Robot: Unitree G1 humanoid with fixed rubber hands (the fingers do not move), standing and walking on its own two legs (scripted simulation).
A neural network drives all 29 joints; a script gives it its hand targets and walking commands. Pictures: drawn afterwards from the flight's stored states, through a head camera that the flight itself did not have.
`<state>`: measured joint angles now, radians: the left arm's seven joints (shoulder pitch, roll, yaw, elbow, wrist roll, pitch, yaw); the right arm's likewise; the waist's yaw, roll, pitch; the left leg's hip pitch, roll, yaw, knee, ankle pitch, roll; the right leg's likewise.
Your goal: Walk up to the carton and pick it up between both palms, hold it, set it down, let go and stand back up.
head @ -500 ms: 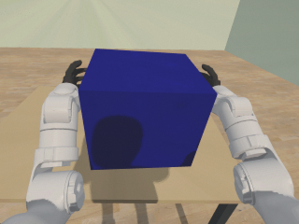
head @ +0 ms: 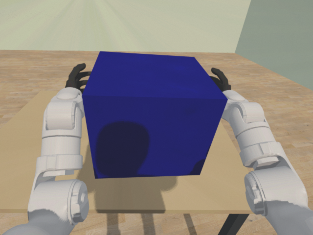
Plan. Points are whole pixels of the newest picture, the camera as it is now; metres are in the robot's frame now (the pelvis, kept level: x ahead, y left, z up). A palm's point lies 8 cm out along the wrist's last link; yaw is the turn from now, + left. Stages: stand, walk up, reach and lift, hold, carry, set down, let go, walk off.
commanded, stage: hold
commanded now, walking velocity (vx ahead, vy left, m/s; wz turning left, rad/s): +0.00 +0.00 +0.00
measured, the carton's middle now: (149, 112) +0.38 +0.01 +0.20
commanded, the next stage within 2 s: set down in 0.06 s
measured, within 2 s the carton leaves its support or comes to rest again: neither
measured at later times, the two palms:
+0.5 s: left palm (72, 92) +0.38 +0.20 +0.25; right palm (212, 102) +0.39 -0.16 +0.23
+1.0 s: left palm (83, 106) +0.39 +0.19 +0.21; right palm (212, 113) +0.40 -0.18 +0.19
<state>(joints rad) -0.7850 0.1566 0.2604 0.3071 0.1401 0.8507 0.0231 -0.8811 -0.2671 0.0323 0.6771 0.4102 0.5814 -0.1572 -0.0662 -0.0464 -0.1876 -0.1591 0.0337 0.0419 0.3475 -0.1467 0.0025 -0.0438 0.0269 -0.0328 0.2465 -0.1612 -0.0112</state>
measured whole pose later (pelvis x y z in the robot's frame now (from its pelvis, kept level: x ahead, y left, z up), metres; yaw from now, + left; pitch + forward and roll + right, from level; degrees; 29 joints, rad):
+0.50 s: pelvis +0.00 +0.00 +0.00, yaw +0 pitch -4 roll +0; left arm -0.83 0.13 0.34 0.39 0.23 0.61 -0.05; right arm -0.84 -0.16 -0.11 0.77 0.19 0.30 -0.07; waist -0.04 -0.07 -0.10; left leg -0.11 0.02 0.04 0.30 -0.12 0.00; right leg -0.02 0.01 -0.04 0.26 -0.18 -0.01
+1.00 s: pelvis +0.02 -0.01 +0.00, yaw +1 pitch -3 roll +0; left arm -0.67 0.09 0.25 0.26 0.20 0.59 0.02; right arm -0.69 -0.20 0.00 0.68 0.29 0.21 -0.10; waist -0.04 -0.09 -0.07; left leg -0.10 0.03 0.03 0.32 -0.17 -0.01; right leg 0.01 0.02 -0.05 0.26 -0.21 -0.02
